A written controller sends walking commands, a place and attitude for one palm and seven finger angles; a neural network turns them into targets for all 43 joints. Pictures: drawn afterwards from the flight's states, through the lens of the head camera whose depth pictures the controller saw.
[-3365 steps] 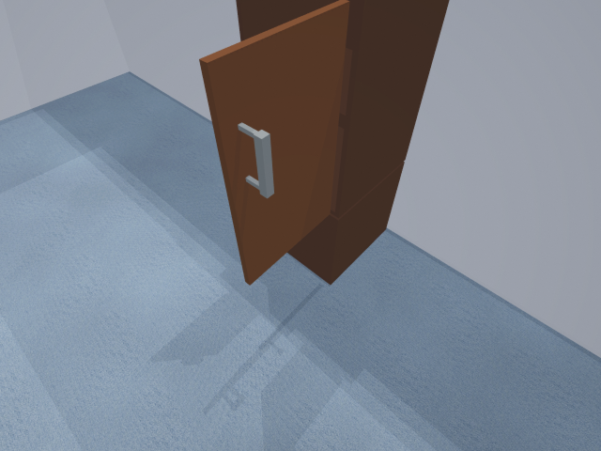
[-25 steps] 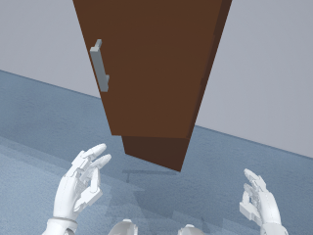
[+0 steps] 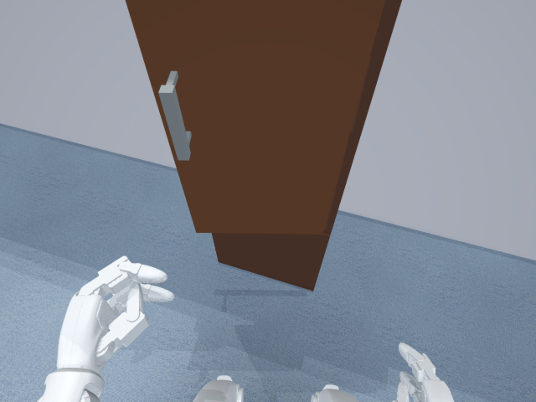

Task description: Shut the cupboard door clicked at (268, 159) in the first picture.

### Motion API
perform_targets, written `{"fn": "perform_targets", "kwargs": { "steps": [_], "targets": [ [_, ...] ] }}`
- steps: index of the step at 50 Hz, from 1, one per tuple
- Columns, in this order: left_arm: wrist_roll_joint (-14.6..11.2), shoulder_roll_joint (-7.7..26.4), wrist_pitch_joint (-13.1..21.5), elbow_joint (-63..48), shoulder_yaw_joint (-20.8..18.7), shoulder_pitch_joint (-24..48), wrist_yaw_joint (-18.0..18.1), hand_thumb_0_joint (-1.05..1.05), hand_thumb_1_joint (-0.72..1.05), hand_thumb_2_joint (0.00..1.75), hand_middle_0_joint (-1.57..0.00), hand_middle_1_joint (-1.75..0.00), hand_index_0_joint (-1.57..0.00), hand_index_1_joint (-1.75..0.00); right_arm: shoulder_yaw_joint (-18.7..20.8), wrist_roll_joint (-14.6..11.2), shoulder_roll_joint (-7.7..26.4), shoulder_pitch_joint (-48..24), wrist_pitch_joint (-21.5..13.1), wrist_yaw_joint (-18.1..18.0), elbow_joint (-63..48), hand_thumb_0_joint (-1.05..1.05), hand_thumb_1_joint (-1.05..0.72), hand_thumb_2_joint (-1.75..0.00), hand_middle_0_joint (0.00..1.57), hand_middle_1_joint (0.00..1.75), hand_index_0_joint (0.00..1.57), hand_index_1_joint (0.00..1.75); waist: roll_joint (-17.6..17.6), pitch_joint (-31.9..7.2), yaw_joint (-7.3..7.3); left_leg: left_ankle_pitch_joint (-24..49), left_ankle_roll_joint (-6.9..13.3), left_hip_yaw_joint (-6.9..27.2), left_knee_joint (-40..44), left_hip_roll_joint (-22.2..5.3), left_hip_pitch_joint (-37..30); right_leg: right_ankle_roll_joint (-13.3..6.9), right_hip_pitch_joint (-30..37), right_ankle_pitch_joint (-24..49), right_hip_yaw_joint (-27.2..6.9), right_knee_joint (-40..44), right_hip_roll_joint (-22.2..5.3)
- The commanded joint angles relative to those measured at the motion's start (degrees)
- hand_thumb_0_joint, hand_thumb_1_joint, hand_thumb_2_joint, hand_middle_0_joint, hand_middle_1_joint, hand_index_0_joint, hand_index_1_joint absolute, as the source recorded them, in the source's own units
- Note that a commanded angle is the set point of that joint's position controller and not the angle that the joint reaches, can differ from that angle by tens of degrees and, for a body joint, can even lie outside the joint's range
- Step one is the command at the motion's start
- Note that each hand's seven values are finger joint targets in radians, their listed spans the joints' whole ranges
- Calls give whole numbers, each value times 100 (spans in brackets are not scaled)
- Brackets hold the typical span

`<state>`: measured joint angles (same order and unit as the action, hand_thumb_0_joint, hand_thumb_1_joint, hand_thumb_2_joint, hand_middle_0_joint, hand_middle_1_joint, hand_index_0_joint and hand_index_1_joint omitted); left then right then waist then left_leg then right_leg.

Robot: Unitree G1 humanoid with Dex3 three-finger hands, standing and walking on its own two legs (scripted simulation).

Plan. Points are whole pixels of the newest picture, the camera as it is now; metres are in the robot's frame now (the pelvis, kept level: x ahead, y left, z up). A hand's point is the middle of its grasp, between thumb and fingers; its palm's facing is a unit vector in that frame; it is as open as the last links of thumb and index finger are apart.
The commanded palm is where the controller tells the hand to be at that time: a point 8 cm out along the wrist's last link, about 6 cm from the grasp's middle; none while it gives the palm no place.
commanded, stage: raise the hand and make a fist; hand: left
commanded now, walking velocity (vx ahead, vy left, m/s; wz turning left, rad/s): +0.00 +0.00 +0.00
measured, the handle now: (178, 117) +0.53 +0.18 +0.13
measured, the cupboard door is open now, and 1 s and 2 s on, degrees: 17 17 17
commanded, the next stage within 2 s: bring the fist close to the handle in 1.06 s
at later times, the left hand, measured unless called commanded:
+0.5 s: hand (128, 285) +0.24 +0.18 +0.11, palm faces +0.05 -1.00 -0.06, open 3.1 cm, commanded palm +0.22 +0.24 +0.12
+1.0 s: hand (133, 273) +0.25 +0.17 +0.13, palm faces +0.05 -1.00 -0.05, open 3.1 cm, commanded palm +0.22 +0.23 +0.13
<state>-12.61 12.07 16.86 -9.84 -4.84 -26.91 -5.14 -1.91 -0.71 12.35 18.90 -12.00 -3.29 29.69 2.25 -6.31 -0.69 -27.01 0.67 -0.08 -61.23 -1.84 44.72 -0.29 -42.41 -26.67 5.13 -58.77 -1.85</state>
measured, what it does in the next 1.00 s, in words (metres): stands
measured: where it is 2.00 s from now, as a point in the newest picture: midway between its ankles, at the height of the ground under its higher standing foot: outside the picture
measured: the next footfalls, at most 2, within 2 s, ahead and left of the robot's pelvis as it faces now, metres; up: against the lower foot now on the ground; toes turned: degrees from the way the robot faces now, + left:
none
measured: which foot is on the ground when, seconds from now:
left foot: down 0.00-1.00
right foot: down 0.00-1.00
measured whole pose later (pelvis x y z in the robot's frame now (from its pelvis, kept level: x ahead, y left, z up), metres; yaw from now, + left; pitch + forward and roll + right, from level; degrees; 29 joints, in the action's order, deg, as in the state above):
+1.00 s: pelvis +0.02 -0.02 +0.04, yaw +0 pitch +4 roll -1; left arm -16.0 13.3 12.3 -5.7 -9.8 -19.7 -11.9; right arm -1.7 -2.1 14.9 16.1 -13.0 -3.9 31.6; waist 2.2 -3.9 0.9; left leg -22.9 -0.6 -0.2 -46.9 -1.7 28.5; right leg -1.1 -27.0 -23.5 5.2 -46.1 -1.3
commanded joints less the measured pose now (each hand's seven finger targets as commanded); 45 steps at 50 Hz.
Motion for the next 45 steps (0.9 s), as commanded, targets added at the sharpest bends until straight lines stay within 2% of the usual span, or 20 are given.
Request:
{"fn": "perform_targets", "kwargs": {
  "steps": [1,4,6,10,12,16,19,20,21,24,25,27,30,33,36,39,40,42,43,45],
  "targets": [
    [-43,389,619,-1251,-142,161,-120,0,90,90,-99,-116,-99,-116,372,-1,813,-672,-468,-26,-1014,0,-90,-90,20,30,20,30,-11,-692,82,606,24,273,1238,172,-692,-104,492,210,-91,992,215],
    [-90,510,504,-1233,-279,126,-216,0,90,90,-104,-122,-104,-122,395,-30,849,-599,-436,-47,-1026,0,-90,-90,20,30,20,30,-126,-714,100,694,26,253,1322,188,-772,-98,676,316,-117,1102,212],
    [-92,593,467,-1438,-393,175,-211,0,90,90,-108,-126,-108,-126,402,-41,844,-612,-407,-59,-1050,0,-90,-90,20,30,20,30,42,-864,143,910,31,251,1388,184,-961,-111,832,555,-93,1093,219],
    [-152,676,402,-1498,-584,268,-156,0,90,90,-115,-134,-115,-134,383,-31,816,-574,-337,-67,-1024,0,-90,-90,20,30,20,30,73,-844,156,1289,18,254,1453,172,-1188,-117,1020,1034,-41,1116,262],
    [-160,607,403,-1615,-503,344,-181,0,90,90,-119,-138,-119,-138,365,-35,806,-551,-328,-42,-1037,0,-90,-90,20,30,20,30,175,-903,124,1540,-1,243,1480,167,-1363,-114,1098,1332,-17,1111,254],
    [-192,569,188,-1356,-458,427,-346,0,90,90,-126,-146,-126,-146,327,-64,817,-554,-268,-37,-1027,0,-90,-90,20,30,20,30,11,-661,74,1542,-1,238,1572,162,-1411,-91,1193,1439,-19,1270,266],
    [-250,679,45,-1405,-581,604,-469,0,90,90,-130,-150,-130,-150,300,-74,822,-550,-250,-54,-1021,0,-90,-90,20,30,20,30,102,-749,94,1696,-6,229,1638,172,-1591,-94,1355,1650,-45,1364,261],
    [-255,789,-24,-1293,-709,619,-479,0,90,90,-130,-150,-130,-150,284,-76,825,-557,-228,-68,-1003,0,-90,-90,20,30,20,30,10,-685,123,1694,6,227,1664,178,-1561,-96,1442,1648,-51,1414,269],
    [-268,724,-57,-1338,-650,734,-512,0,90,90,-130,-150,-130,-150,271,-94,811,-582,-231,-70,-1017,0,-90,-90,20,30,20,30,5,-675,86,1671,6,217,1691,177,-1622,-83,1434,1652,-58,1460,258],
    [-369,798,-126,-1282,-816,903,-582,0,90,90,-130,-150,-130,-150,238,-92,808,-594,-243,-88,-972,0,-90,-90,20,30,20,30,-42,-678,123,1739,-3,207,1760,191,-1703,-77,1579,1779,-75,1555,251],
    [-367,903,-142,-1263,-900,976,-582,0,90,90,-130,-150,-130,-150,235,-97,819,-628,-246,-100,-947,0,-90,-90,20,30,20,30,-27,-676,148,1735,5,203,1776,194,-1711,-83,1662,1745,-108,1601,251],
    [-401,850,-168,-1241,-860,1143,-627,0,90,90,-130,-150,-130,-150,210,-109,804,-655,-280,-104,-920,0,-90,-90,20,30,20,30,86,-627,131,1670,-3,189,1851,200,-1800,-73,1642,1702,-115,1678,233],
    [-441,948,-219,-1105,-971,1216,-670,0,90,90,-130,-150,-130,-150,206,-118,830,-682,-325,-122,-859,0,-90,-90,20,30,20,30,-89,-597,162,1674,9,188,1931,205,-1839,-68,1799,1686,-148,1796,224],
    [-500,951,-285,-1065,-1015,1383,-730,0,90,90,-130,-150,-130,-150,198,-133,825,-725,-373,-134,-814,0,-90,-90,20,30,20,30,-52,-576,186,1728,6,157,2018,226,-1912,-52,1921,1799,-204,1908,186],
    [-536,768,-350,-732,-917,1168,-785,0,90,90,-130,-150,-130,-150,220,-148,835,-751,-399,-118,-790,0,-90,-90,20,30,20,30,-357,-384,181,1619,11,130,2063,239,-1833,-18,1935,1656,-253,2045,164],
    [-514,888,-297,-885,-1002,1282,-777,0,90,90,-130,-150,-130,-150,246,-133,855,-749,-424,-109,-786,0,-90,-90,20,30,20,30,-158,-515,220,1636,10,91,2085,264,-1910,-18,1992,1670,-299,2063,140],
    [-480,981,-275,-860,-1067,1257,-732,0,90,90,-130,-150,-130,-150,246,-128,860,-729,-424,-108,-763,0,-90,-90,20,30,20,30,-277,-498,229,1636,19,96,2084,253,-1873,-20,2040,1612,-317,2079,146],
    [-464,868,-204,-854,-982,1306,-707,0,90,90,-130,-150,-130,-150,249,-134,837,-761,-440,-100,-769,0,-90,-90,20,30,20,30,-234,-419,202,1570,18,61,2081,266,-1874,-5,1969,1538,-366,2124,124],
    [-474,927,-167,-897,-1048,1359,-687,0,90,90,-130,-150,-130,-150,255,-121,839,-760,-448,-103,-763,0,-90,-90,20,30,20,30,-126,-446,219,1512,11,54,2079,273,-1875,-6,1952,1453,-386,2137,116],
    [-460,1020,-91,-875,-1122,1359,-641,0,90,90,-130,-150,-130,-150,259,-114,847,-756,-456,-102,-736,0,-90,-90,20,30,20,30,-384,-426,210,1430,21,59,2061,263,-1793,6,1991,1242,-461,2198,106]
  ]
}}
